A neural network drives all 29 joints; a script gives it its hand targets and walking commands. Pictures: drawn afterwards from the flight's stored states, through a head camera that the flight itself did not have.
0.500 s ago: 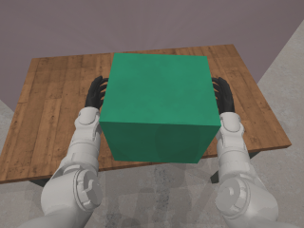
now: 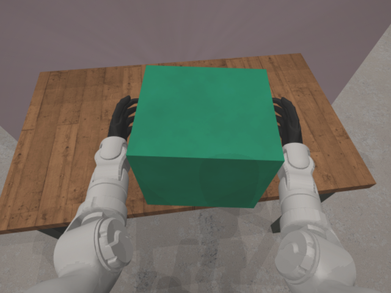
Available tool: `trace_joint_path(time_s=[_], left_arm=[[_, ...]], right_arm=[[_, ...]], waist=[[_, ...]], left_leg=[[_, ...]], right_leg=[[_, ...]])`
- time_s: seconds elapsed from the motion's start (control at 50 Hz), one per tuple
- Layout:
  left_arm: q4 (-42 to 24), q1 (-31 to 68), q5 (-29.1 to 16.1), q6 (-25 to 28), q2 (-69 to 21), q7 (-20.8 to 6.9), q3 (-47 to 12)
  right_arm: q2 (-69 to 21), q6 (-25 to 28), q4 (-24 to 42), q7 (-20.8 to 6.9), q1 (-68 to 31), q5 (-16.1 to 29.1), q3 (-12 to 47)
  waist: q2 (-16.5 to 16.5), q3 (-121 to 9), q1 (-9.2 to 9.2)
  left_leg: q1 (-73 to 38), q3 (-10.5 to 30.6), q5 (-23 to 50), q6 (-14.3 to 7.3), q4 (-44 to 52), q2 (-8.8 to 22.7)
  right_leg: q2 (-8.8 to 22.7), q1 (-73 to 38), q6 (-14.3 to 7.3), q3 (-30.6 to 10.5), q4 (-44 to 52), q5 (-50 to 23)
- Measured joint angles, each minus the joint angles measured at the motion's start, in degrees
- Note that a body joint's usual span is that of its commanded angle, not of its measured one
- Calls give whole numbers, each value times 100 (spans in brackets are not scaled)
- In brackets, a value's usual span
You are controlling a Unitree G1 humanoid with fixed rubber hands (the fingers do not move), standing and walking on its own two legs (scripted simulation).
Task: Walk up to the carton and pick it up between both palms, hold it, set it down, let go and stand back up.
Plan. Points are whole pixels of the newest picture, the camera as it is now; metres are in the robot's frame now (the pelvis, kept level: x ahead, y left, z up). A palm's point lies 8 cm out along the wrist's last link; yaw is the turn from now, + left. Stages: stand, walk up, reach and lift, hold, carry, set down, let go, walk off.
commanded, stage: set down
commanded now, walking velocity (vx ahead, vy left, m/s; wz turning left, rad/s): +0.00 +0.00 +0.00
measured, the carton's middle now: (203, 140) +0.45 +0.01 +0.00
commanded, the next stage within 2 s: none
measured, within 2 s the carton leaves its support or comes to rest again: neither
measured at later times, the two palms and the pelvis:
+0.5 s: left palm (113, 129) +0.44 +0.21 +0.04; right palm (296, 131) +0.45 -0.19 +0.05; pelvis -0.01 +0.00 -0.02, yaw -1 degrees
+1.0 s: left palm (103, 110) +0.45 +0.21 +0.10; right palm (323, 117) +0.46 -0.22 +0.09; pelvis -0.04 -0.01 -0.03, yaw -1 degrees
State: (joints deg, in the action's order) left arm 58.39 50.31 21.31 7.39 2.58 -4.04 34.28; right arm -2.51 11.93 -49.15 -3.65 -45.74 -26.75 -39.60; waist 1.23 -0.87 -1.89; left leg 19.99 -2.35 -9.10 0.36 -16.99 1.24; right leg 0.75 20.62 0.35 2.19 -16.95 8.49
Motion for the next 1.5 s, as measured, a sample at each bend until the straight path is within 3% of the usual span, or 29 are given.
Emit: trace_joint_path(time_s=[0.14,0.24,0.32,0.42,0.52,0.62,0.7,0.8,1.04,1.14,1.3,1.5], left_arm=[[652,145,-328,120,340,350,-470],[1624,486,-1427,308,752,810,-1648],[2507,949,-2431,560,968,969,-2534],[3425,1485,-3293,925,1145,830,-3268],[3793,1710,-3940,1076,1339,683,-3885],[3688,1761,-4414,1081,1603,555,-4334],[3307,1719,-4527,995,1773,498,-4461],[2989,1781,-4587,776,1840,451,-4508],[2806,2409,-4627,137,1889,466,-4601],[2691,2389,-4607,-131,1993,478,-4553],[2556,2368,-4784,-550,2173,558,-4832],[1734,1719,-4312,-823,2107,401,-4306]], right_arm=[[350,-35,-771,238,-217,545,566],[900,-141,-1894,490,-557,1744,1733],[1191,-131,-2603,610,-896,2806,2693],[1466,77,-3348,655,-1391,3851,3730],[1847,262,-3741,566,-1726,4666,4301],[2270,276,-3764,339,-1885,5269,4716],[2501,215,-3519,196,-1878,5647,4984],[2605,32,-3184,137,-1915,5882,5195],[2653,-580,-3120,186,-2292,5726,4980],[2779,-761,-3020,236,-2275,5867,5023],[3056,-1157,-3068,78,-2473,6082,5149],[3073,-1150,-2650,131,-2060,6062,5248]], waist=[[38,-233,44],[64,-694,37],[20,-1123,46],[-69,-1383,1],[-102,-1486,9],[-26,-1510,41],[40,-1543,72],[77,-1593,68],[31,-1542,34],[21,-1493,24],[-11,-1403,31],[-13,-1109,-29]], left_leg=[[260,-64,-37,7,-140,27],[886,-107,-155,26,-493,115],[1509,-67,-287,54,-883,191],[2072,-17,-480,79,-1381,270],[2487,79,-569,102,-1711,262],[2820,132,-545,131,-1854,260],[3041,155,-490,157,-1901,263],[3158,131,-401,155,-1866,254],[2923,106,-290,110,-1724,206],[2606,80,-268,98,-1577,210],[2215,93,-247,93,-1393,208],[1608,91,-164,93,-1059,202]], right_leg=[[-22,262,-3,-64,-84,-16],[-98,809,-30,-110,-213,-45],[-160,1342,-47,-78,-418,-6],[-221,1857,-60,-42,-816,133],[-201,2273,-77,44,-1220,296],[-194,2632,-116,94,-1452,334],[-194,2880,-145,114,-1569,322],[-185,3046,-162,92,-1621,271],[-144,2839,-150,70,-1538,190],[-154,2507,-132,46,-1342,133],[-162,2060,-126,63,-1057,70],[-169,1425,-102,66,-673,-38]])
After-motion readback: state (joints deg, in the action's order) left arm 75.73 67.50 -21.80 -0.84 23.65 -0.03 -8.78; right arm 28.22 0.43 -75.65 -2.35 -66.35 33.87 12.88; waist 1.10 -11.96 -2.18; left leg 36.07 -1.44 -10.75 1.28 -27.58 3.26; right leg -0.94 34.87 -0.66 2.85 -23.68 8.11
